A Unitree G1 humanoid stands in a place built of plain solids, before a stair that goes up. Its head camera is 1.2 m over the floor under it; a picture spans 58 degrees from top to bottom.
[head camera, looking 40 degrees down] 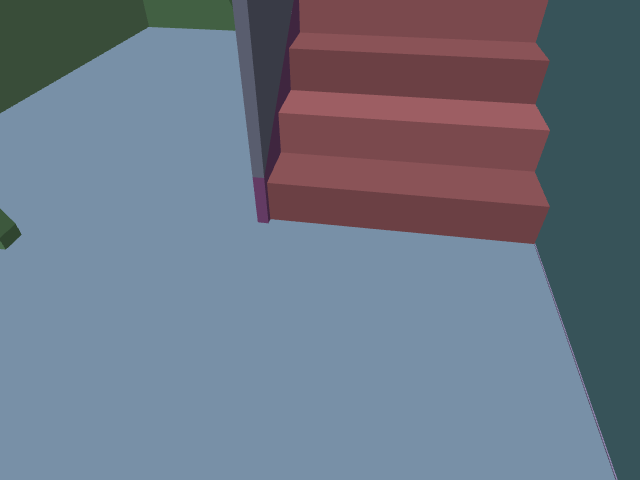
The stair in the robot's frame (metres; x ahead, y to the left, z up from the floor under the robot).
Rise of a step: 0.20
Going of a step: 0.27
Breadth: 1.16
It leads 9 degrees to the right of straight ahead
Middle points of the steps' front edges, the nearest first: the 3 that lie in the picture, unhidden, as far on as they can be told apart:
1.49 -0.34 0.20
1.76 -0.38 0.39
2.03 -0.43 0.59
